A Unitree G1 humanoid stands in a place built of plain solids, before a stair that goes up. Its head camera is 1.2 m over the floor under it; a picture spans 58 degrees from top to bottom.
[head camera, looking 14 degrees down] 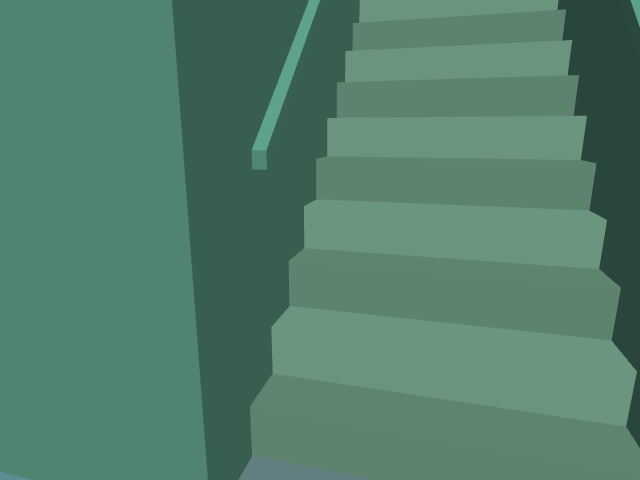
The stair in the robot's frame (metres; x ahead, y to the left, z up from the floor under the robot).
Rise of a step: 0.21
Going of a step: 0.23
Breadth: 1.30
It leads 15 degrees to the right of straight ahead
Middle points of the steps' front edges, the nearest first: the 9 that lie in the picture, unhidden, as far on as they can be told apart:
1.24 -0.37 0.21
1.46 -0.43 0.43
1.69 -0.49 0.64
1.91 -0.55 0.85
2.13 -0.61 1.07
2.36 -0.67 1.28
2.58 -0.73 1.49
2.80 -0.79 1.70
3.03 -0.85 1.92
